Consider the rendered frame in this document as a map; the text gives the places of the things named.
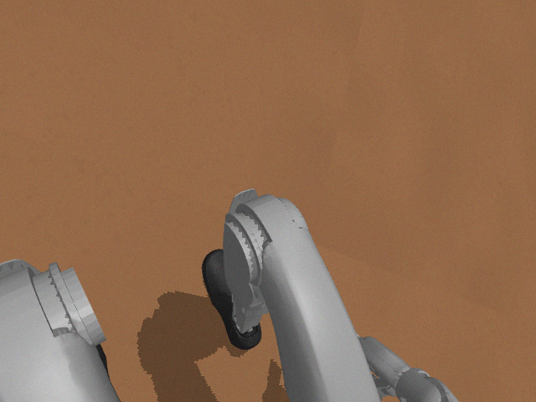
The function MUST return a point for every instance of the right robot arm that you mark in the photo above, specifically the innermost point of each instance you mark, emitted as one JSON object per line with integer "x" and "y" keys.
{"x": 416, "y": 385}

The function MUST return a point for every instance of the left robot foot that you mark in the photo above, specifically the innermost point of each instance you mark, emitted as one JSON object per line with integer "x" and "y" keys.
{"x": 103, "y": 358}

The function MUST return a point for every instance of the right robot foot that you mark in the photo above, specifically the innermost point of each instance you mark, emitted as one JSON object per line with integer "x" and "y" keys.
{"x": 220, "y": 296}

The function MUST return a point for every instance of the right robot hand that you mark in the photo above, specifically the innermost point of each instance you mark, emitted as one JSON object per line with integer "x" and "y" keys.
{"x": 385, "y": 364}

